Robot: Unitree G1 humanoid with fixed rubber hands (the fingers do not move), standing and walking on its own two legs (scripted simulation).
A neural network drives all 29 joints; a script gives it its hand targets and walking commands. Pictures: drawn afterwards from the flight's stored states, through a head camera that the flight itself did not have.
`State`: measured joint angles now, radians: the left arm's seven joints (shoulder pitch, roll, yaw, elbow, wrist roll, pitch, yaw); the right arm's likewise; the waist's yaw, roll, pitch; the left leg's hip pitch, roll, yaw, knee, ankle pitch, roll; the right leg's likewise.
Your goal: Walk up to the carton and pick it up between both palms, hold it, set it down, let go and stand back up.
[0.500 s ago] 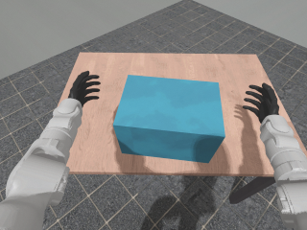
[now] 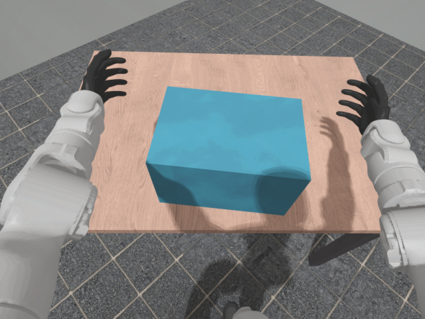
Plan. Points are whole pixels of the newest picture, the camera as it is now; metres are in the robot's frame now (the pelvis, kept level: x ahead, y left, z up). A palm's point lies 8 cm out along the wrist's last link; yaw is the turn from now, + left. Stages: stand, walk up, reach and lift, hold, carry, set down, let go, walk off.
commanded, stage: reach and lift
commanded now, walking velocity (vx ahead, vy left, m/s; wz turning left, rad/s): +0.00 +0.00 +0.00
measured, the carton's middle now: (227, 152) +0.46 -0.08 -0.03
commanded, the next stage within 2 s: none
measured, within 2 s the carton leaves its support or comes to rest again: neither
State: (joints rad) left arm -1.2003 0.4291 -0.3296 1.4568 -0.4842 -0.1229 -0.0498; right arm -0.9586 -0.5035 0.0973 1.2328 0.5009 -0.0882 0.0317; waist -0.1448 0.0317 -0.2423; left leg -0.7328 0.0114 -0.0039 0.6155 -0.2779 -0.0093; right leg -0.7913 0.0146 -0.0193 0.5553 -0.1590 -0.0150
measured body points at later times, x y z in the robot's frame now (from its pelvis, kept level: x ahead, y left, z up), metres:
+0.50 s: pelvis -0.01 +0.00 -0.04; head +0.12 -0.01 +0.40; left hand +0.50 +0.16 +0.02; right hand +0.41 -0.32 +0.00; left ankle -0.01 +0.12 -0.72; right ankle +0.04 -0.11 -0.72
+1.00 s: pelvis -0.02 +0.00 -0.05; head +0.11 -0.01 +0.38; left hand +0.51 +0.13 +0.02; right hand +0.42 -0.30 +0.00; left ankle -0.01 +0.12 -0.72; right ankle +0.04 -0.11 -0.72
